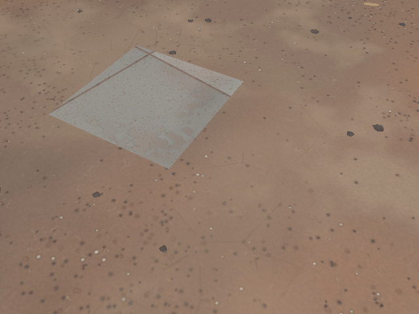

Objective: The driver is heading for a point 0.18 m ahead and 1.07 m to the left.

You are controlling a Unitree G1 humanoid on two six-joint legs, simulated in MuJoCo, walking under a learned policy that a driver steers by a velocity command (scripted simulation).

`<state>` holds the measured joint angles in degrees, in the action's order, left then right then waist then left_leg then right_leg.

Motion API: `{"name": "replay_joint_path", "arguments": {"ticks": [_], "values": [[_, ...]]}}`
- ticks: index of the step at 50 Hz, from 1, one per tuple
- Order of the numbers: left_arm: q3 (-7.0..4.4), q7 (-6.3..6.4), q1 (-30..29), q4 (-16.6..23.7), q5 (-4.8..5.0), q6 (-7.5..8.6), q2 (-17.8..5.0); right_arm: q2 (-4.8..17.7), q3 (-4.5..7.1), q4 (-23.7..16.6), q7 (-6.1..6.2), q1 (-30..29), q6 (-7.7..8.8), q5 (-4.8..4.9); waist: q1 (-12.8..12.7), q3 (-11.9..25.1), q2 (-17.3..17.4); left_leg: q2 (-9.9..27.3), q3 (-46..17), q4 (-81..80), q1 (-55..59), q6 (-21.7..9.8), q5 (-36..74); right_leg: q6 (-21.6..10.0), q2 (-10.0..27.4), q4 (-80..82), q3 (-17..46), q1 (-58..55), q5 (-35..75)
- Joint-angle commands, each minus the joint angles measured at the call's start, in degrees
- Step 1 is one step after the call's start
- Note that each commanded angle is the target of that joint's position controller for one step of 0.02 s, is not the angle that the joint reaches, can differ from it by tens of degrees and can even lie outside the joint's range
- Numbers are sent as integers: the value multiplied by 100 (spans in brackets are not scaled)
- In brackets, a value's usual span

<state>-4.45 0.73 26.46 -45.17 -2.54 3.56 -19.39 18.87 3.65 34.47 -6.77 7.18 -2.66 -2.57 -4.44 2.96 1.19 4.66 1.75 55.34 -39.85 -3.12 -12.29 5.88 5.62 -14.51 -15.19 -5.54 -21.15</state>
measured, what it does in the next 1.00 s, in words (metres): walks ahead, turning left: left foot, then right foot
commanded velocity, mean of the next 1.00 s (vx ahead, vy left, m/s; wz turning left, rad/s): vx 0.97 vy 0.00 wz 0.99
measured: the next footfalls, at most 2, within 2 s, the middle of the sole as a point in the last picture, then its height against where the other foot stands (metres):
left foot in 0.10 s outside the picture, level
right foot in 0.52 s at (202, 263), level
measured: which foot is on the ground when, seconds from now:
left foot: up 0.00-0.08, down 0.10-0.50, up 0.52-0.96, down 0.98-1.00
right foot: down 0.00-0.12, up 0.14-0.50, down 0.52-0.98, up 1.00-1.00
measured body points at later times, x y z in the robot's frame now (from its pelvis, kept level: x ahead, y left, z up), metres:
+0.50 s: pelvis +0.42 +0.13 -0.02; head +0.46 +0.15 +0.43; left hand +0.56 +0.45 -0.07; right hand +0.53 -0.16 -0.13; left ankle +0.17 +0.12 -0.72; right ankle +0.65 +0.09 -0.72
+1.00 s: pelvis +0.80 +0.42 -0.04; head +0.81 +0.44 +0.41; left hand +0.55 +0.52 -0.17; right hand +1.13 +0.46 -0.11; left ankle +0.86 +0.51 -0.73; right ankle +0.71 +0.11 -0.63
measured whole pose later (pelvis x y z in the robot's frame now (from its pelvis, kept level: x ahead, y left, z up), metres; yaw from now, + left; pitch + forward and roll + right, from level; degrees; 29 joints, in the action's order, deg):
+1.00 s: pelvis +0.80 +0.42 -0.04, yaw +57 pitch +0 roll -2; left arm -2.0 0.3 28.1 -50.9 -1.9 1.7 -14.4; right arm 17.4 1.6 37.7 -2.9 1.7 1.0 -1.1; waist -1.4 -3.7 1.6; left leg -6.5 7.5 42.9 -31.4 -13.4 -12.5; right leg 2.9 5.4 -56.1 -13.8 -6.1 -19.8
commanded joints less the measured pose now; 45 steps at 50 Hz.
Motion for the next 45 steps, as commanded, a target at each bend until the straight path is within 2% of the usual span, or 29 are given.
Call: {"name": "replay_joint_path", "arguments": {"ticks": [1, 3, 4, 5, 6, 7, 8, 9, 11, 12, 15, 16, 18, 21, 23, 24, 25, 26, 27, 28, 29, 30, 31, 34, 38, 39, 42, 44, 45], "values": [[-166, 48, 281, -28, -37, -15, -808, 157, -71, -833, -27, -1586, 171, 5, -216, -1342, -902, -33, 479, -803, -832, -396, -726, -997, 1431, 702, 338, -198, 1058], [-148, 41, 149, -93, 6, -61, -964, 213, -37, -583, 126, -803, 193, 28, 325, -704, -872, -831, 1116, -1115, 876, -704, -1283, -908, 1294, -695, -215, 26, 5305], [-160, 28, 55, -78, 67, -93, -1160, 351, 61, -265, 213, 271, 245, 78, 886, -72, -852, -1264, 1182, -1237, 2302, -848, -1168, -930, 1316, -2113, -300, 390, 6988], [-146, -8, -233, 85, 117, -91, -1261, 658, 255, 235, 308, 1788, 287, 59, 1685, 765, -497, -1371, 696, -1789, 4560, -1038, -779, -757, 1194, -4032, -344, 1667, 6496], [-7, -127, -396, 627, 133, -3, -566, 1552, 524, 305, 407, 1686, 220, 222, 1309, 1111, 1448, 71, -2317, -2859, 6551, -1417, -2661, -367, 179, -6102, -174, 4627, 1070], [66, -224, -896, 1086, 4, 138, -553, 1997, 595, -9, 509, 1898, 201, 170, 1319, 1779, 1156, 1052, -4772, -3772, 6857, -1792, -3174, -268, -281, -7234, 1085, 5531, -608], [33, -224, -1837, 1239, 1, 178, -754, 1750, 528, 255, 576, 2148, 205, 113, 1539, 1024, 193, 853, -4151, -3790, 6620, -1577, -1773, -385, -61, -7213, 1621, 6078, -26], [105, -181, -1610, 1115, 35, 202, -550, 1479, 447, 500, 636, 2121, 293, 96, 1161, 56, -62, 669, -3281, -3431, 5553, -1376, 153, -438, 203, -6743, 1557, 5826, 194], [166, -187, -1163, 985, -134, 83, -472, 1193, 338, 388, 742, 1417, 385, 135, 566, -237, -44, 124, -2536, -3692, 4214, -1308, -38, -386, 426, -5986, 1640, 5055, 114], [165, -219, -953, 951, -166, -28, -490, 1047, 259, 332, 740, 1195, 427, 169, 371, -270, 271, 0, -2437, -3796, 3697, -1396, 100, -326, 446, -5786, 1662, 4689, 39], [192, -255, -1512, 1046, -161, -232, -374, 814, 166, 427, 656, 1192, 585, 220, 337, -667, 45, -426, -2136, -4326, 2793, -1430, -41, -169, 334, -4936, 1393, 4498, 57], [234, -265, -1912, 1293, -99, -220, -300, 871, 171, 454, 651, 1301, 627, 202, 376, -910, 342, -344, -2317, -4489, 2488, -1524, 372, -127, 257, -4422, 1319, 4497, 399], [293, -273, -2570, 1491, -11, -157, -226, 878, 205, 511, 626, 1341, 686, 187, 501, -1136, 244, -436, -2277, -4569, 2278, -1430, 996, -108, 73, -3327, 1355, 4174, 1272], [285, -290, -2753, 1499, 94, -87, -300, 1055, 285, 664, 633, 1409, 754, 287, 617, -832, 243, -215, -2398, -4598, 2658, -1171, 2393, -329, -260, -2206, 1418, 3139, 2431], [194, -203, -2172, 1323, 133, -87, -530, 1232, 333, 715, 670, 1273, 757, 326, 317, -383, 182, -194, -2418, -3953, 3081, -877, 3702, -487, -513, -1894, 1530, 2050, 2219], [69, -116, -1366, 1097, 143, -86, -796, 1393, 363, 745, 663, 1228, 750, 291, -71, 186, 54, -272, -2372, -2970, 3181, -721, 4566, -546, -700, -2080, 1470, 1085, 1666], [-53, 21, -119, 826, 182, -108, -971, 1522, 388, 736, 631, 910, 743, 216, -845, 686, 24, -444, -2237, -1483, 2659, -586, 4669, -561, -611, -2148, 1345, -248, 1264], [-203, 178, 1070, 593, 82, -103, -1321, 982, 247, 667, 618, 764, 813, 143, -1313, 1253, -398, -843, -1917, 521, 1808, -462, 3251, -635, 196, -2084, 2144, -1510, -265], [-242, 186, 993, 578, -158, -57, -1674, -33, -19, 365, 622, 1098, 806, 274, -718, 1520, -2325, -1501, -1477, 2337, 387, -448, -1730, -746, 1707, -792, 4734, -1964, -2693], [-228, 100, -105, 785, -127, -52, -1391, 264, -76, 301, 650, 1400, 779, 319, -68, 1334, -2611, -1184, -1238, 2780, -127, -537, -1180, -942, 1971, 214, 6596, -1301, -3256], [-113, 71, -875, 964, -77, -76, -768, 595, -20, 534, 640, 1208, 668, 187, 85, 606, -1580, -707, -1013, 2692, -123, -507, -547, -1127, 1812, 150, 5726, -458, -3301], [-48, 32, -947, 883, -57, -81, -473, 652, -17, 605, 567, 986, 589, 82, 102, 157, -789, -455, -859, 2478, 31, -442, -274, -1196, 1638, 13, 4812, 201, -2225], [-15, 27, -880, 732, -58, -73, -371, 584, -7, 593, 483, 685, 514, 29, 120, -136, -363, -314, -778, 2317, 101, -405, -280, -1099, 1341, 96, 4001, 626, -1508], [78, -75, -478, 183, 81, 136, -109, 100, -154, 278, 294, 213, 297, 32, 310, -721, -575, 59, -719, 2069, -227, -332, -179, -977, 1277, 314, 2548, 1109, 83], [106, -152, -572, -23, 120, 307, -56, -7, -249, -94, 180, -543, 253, 73, 513, -951, -484, 11, -292, 1268, -341, -355, 858, -744, 825, 586, 758, 1313, 2071], [90, -135, -585, -45, 96, 340, -174, 16, -269, -217, 151, -761, 251, 106, 552, -1079, -557, 20, -134, 756, -306, -372, 1020, -779, 838, 708, 532, 1355, 2382], [55, -56, -219, -260, 97, 333, -349, 5, -325, -314, 40, -1394, 288, 76, 411, -1338, -175, -279, 686, -659, 192, -615, 1308, -651, 609, 911, -180, 998, 3919], [15, 18, -51, -269, 111, 252, -632, 79, -297, -184, 82, -1192, 325, 93, 616, -1019, -373, -721, 1037, -1059, 860, -782, 1199, -617, 704, 303, -333, 425, 6778], [-34, 63, -80, -237, 124, 174, -846, 204, -245, -57, 142, -815, 335, 113, 878, -706, -590, -899, 1053, -1134, 1281, -853, 956, -600, 818, -256, -315, 151, 7803]]}}
Keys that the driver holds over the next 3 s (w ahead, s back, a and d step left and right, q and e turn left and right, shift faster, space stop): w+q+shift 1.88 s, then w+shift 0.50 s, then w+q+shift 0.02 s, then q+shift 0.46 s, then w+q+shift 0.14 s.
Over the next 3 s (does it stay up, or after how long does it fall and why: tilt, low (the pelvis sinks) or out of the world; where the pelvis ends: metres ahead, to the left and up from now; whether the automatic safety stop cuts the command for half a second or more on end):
stays up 0.69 1.98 0.01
